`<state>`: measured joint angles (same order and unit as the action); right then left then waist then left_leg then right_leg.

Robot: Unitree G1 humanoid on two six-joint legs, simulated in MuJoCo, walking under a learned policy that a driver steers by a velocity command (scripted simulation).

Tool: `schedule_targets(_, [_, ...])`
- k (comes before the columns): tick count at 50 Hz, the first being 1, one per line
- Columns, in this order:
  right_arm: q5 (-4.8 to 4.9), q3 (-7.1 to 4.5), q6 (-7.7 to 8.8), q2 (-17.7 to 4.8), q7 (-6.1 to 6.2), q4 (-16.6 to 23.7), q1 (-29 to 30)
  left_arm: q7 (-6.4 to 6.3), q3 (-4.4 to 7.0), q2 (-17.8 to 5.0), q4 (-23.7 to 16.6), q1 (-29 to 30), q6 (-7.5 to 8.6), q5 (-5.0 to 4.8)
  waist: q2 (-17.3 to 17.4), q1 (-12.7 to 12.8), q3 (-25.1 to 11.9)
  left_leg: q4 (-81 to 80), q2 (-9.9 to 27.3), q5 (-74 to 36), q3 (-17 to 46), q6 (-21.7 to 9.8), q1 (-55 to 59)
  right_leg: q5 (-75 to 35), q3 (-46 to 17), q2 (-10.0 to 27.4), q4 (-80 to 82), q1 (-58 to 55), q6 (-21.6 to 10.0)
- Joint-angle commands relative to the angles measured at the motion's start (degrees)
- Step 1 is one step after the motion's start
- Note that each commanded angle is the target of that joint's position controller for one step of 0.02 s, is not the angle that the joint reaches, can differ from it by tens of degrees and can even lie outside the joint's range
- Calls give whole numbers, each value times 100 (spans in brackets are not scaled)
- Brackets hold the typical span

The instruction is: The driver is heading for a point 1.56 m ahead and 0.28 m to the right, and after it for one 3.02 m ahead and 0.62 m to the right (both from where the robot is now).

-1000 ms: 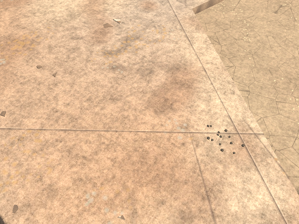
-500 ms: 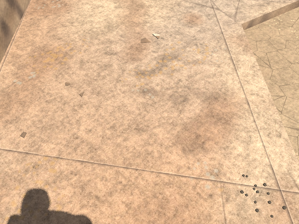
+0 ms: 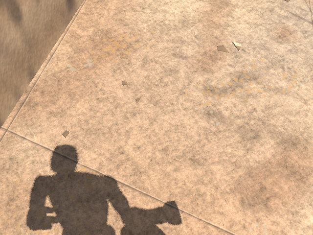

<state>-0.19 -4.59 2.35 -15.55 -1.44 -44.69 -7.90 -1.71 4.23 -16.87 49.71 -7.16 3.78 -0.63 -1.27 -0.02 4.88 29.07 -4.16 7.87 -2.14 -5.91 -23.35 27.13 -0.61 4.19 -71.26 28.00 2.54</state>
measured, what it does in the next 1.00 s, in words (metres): walks ahead: right foot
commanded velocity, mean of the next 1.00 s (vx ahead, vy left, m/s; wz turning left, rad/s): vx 0.05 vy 0.00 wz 0.07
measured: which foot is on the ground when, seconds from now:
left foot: down 0.00-1.00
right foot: up 0.00-0.30, down 0.32-1.00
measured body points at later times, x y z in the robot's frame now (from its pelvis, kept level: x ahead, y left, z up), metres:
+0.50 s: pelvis +0.10 -0.03 +0.01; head +0.11 -0.03 +0.45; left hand +0.19 +0.24 -0.12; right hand +0.22 -0.28 -0.12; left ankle +0.08 +0.06 -0.73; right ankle +0.11 -0.18 -0.73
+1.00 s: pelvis +0.11 -0.04 +0.00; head +0.11 -0.04 +0.45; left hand +0.17 +0.23 -0.14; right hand +0.18 -0.30 -0.14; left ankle +0.08 +0.06 -0.73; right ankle +0.11 -0.17 -0.73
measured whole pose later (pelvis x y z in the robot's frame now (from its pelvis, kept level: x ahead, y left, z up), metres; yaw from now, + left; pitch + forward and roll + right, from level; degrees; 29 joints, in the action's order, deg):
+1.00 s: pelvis +0.11 -0.04 +0.00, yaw +2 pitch -2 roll +0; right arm 0.5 -2.5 -0.1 -13.0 1.4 -59.0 -11.0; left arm -2.1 2.8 -13.8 61.7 -9.0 0.2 -0.3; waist -0.3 0.3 1.2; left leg 29.8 -2.3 18.9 0.7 -2.7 -9.7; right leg 20.1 -0.3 1.5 -32.5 13.5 0.4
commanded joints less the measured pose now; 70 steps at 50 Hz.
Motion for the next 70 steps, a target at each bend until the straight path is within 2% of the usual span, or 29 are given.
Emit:
schedule_targets(1, [-83,-140,132,-697,52,292,-62,-89,149,-502,-114,-665,-159,36,328,230,-1318,-1019,1713,-3809,1470,-1092,1052,-392,-272,255,354,0,-30])
schedule_targets(4, [-71,-116,114,-699,142,198,-64,-114,124,-393,-125,-517,-230,89,437,232,-1331,-1096,1577,-3692,1139,-982,1098,-946,-279,230,1142,77,49])
schedule_targets(8, [-82,-58,2,-643,225,107,24,-88,80,-332,-164,-92,-305,59,603,91,-1195,-1255,1397,-2353,991,-705,1094,-1566,-276,224,2375,-184,114])
schedule_targets(12, [-120,19,-68,-548,214,-52,-37,-61,78,-367,-150,119,-318,37,711,-28,-970,-1233,1409,-1439,1145,-661,1102,-1438,-203,100,3269,-613,105])
schedule_targets(14, [-78,81,-100,-445,204,-121,-1,-32,62,-324,-96,30,-276,67,687,79,-924,-965,1364,-1306,1201,-556,1142,-1496,-108,9,3990,-1012,15])
schedule_targets(15, [-32,113,-112,-394,200,-175,-52,-7,40,-309,-47,-83,-237,121,573,196,-897,-821,1231,-1073,1160,-352,1074,-2254,-105,7,4710,-1425,-70])
schedule_targets(16, [-61,143,-89,-321,197,-202,-232,-1,62,-499,-5,-163,-205,186,350,128,-979,-659,1031,-724,1136,-105,961,-3208,-384,261,4814,-1876,-169])
schedule_targets(17, [-142,125,-51,-345,180,-250,-565,-11,113,-827,-18,-148,-206,189,-126,-162,-1059,-436,653,-105,897,95,703,-4071,-598,597,4549,-2238,-323])
schedule_targets(18, [-109,112,-42,-305,179,-291,-706,7,130,-808,59,-27,-234,123,-622,-313,-1056,-496,416,238,666,225,713,-3644,-565,582,4406,-2069,-521])
schedule_targets(19, [-92,120,-67,-357,187,-286,-399,47,95,-531,89,18,-246,90,-589,-122,-994,-424,377,219,568,282,957,-2881,-497,415,4522,-1747,-486])
schedule_targets(21, [-31,97,-165,-393,226,-249,-66,74,47,-402,138,65,-220,135,-363,0,-844,-330,443,-167,595,223,1029,-2633,-339,230,4566,-1560,-307])
schedule_targets(23, [-51,90,-241,-389,230,-283,-88,67,37,-403,253,3,-173,121,-290,0,-834,-365,518,-431,674,176,1105,-2734,-259,158,4519,-1626,-264])
schedule_targets(31, [-10,74,-234,-351,243,-617,-108,-16,2,-399,549,3,-238,82,74,58,-742,-392,558,-785,677,222,1218,-2819,-175,49,4453,-1834,-284])
schedule_targets(39, [-7,92,-219,-383,275,-950,-130,-40,-24,-350,781,47,-300,87,161,58,-580,-518,586,-577,675,260,1209,-2561,-117,-48,4549,-1877,-263])
schedule_targets(45, [-7,122,-202,-391,289,-1155,-151,-56,-41,-318,933,18,-325,93,149,55,-483,-625,599,-332,676,269,1164,-2374,-86,-98,4628,-1876,-238])
schedule_targets(47, [33,99,-221,-448,302,-1275,-296,-62,-51,-246,1037,-98,-345,63,294,23,-482,-812,562,1259,726,154,1128,-1053,169,-343,4441,-1740,-257])
schedule_targets(48, [76,47,-229,-600,309,-1283,-353,-66,-46,-245,1016,-42,-338,31,458,-43,-306,-984,675,2459,963,-10,1031,-270,326,-496,4148,-1405,-293])
schedule_targets(50, [123,-28,-160,-856,309,-1316,-686,-50,-70,-167,829,265,-226,-10,938,-227,121,-1725,1494,4006,2201,-504,1062,63,463,-580,3303,-485,-353])
schedule_targets(51, [136,-70,-87,-967,312,-1336,-753,-17,-83,-122,749,372,-142,-51,1118,-266,340,-1978,1917,4137,2847,-770,1001,-83,289,-426,2874,-214,-441])
schedule_targets(53, [104,-64,77,-852,307,-1300,-731,67,-45,-214,695,393,18,-113,1045,-240,466,-2023,2259,3455,3209,-979,1371,177,-48,-110,2233,469,-602])
schedule_targets(56, [203,-62,149,-779,276,-1195,-533,192,-23,-232,705,289,182,-137,762,-80,220,-1779,1969,2332,2389,-680,1632,-21,42,40,3131,170,-708])
schedule_targets(59, [199,-38,73,-728,224,-1108,-276,213,71,-190,1293,-1021,155,-69,585,504,-291,-946,1183,1342,1222,-297,198,-1497,654,-577,4186,-2574,-508])
schedule_targets(60, [162,44,106,-474,211,-1042,-158,190,140,-388,1411,-1617,136,-45,-1,748,-457,261,807,781,710,-23,-310,-1162,-162,-92,4569,-3240,-669])
schedule_targets(61, [101,144,190,-72,212,-838,-161,172,264,-1059,1460,-2258,137,-44,-1661,800,-748,2314,117,1671,-49,430,-1449,-515,-2602,1310,5605,-3992,-1392])
schedule_targets(62, [204,87,272,-274,217,-739,-67,231,147,-875,1484,-2285,211,42,-1479,727,-722,3507,117,2557,528,409,-2112,410,-4073,1894,6142,-3871,-1919])
schedule_targets(63, [324,55,335,-436,187,-718,-7,245,53,-643,1312,-1738,287,36,-865,481,-218,4030,521,2118,771,258,-2599,748,-3721,1859,6120,-3575,-1839])
schedule_targets(65, [264,22,381,-484,168,-807,-25,303,-50,-431,1053,-1129,345,51,-358,240,46,3812,940,1016,645,123,-2546,-34,-2530,1397,6189,-3079,-1453])
schedule_targets(67, [173,-28,340,-485,149,-834,-2,301,-135,-242,1016,-1136,316,80,-405,149,6,3205,1098,453,532,200,-2017,-1335,-1618,1032,6301,-2761,-1226])
schedule_targets(70, [111,-4,264,-275,125,-716,353,195,-135,-357,1082,-1536,259,92,-328,224,-30,2475,1042,-40,280,433,-2020,-2766,-975,854,6364,-2835,-1273])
